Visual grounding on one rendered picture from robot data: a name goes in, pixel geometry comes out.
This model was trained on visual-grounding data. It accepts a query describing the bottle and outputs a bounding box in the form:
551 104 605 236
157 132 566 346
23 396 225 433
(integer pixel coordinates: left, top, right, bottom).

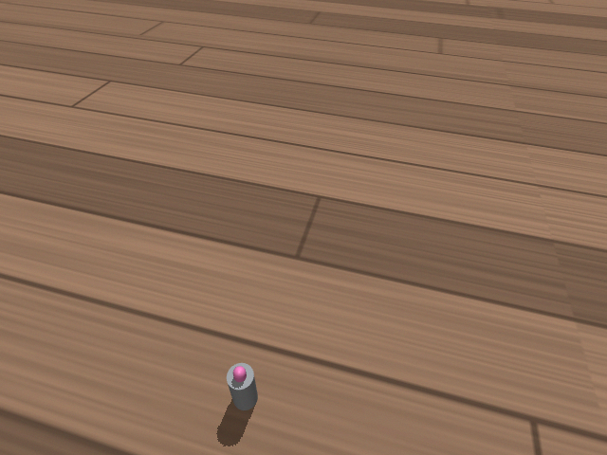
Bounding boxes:
227 363 258 410

